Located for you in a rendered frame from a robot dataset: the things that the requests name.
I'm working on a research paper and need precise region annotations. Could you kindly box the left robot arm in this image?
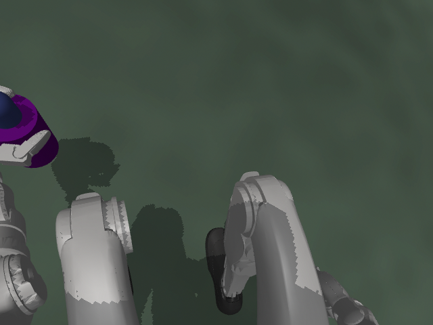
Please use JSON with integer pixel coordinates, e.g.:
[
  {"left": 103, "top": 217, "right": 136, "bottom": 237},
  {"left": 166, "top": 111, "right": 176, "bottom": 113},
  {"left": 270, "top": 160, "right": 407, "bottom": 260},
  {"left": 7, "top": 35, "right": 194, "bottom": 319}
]
[{"left": 0, "top": 172, "right": 47, "bottom": 325}]

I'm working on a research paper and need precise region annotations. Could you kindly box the bottle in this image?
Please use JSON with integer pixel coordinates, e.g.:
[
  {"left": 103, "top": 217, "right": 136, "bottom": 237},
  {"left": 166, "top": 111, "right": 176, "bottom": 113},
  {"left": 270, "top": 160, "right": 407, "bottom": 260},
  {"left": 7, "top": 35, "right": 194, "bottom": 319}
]
[{"left": 0, "top": 91, "right": 59, "bottom": 168}]

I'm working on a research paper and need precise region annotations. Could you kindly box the right robot arm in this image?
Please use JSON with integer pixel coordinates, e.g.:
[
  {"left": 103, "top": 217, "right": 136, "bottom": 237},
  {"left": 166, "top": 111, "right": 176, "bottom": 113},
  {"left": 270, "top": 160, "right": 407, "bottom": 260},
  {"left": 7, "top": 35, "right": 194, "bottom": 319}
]
[{"left": 332, "top": 297, "right": 379, "bottom": 325}]

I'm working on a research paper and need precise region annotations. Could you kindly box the left robot hand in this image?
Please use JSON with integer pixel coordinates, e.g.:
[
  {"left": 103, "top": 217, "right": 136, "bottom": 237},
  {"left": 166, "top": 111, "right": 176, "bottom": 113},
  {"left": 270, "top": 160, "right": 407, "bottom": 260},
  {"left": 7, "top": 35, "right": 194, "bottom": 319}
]
[{"left": 0, "top": 85, "right": 51, "bottom": 167}]

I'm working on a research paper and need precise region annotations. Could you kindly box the right robot foot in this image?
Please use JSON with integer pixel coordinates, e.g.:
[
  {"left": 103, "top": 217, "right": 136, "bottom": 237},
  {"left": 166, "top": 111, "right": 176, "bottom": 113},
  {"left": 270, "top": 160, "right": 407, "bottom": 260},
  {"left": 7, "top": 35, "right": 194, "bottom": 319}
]
[{"left": 206, "top": 227, "right": 243, "bottom": 315}]

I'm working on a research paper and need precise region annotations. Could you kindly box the right robot hand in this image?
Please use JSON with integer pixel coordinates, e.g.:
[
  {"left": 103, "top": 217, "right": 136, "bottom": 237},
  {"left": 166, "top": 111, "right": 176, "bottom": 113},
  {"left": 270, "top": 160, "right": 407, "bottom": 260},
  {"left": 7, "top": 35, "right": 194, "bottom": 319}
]
[{"left": 315, "top": 266, "right": 350, "bottom": 318}]

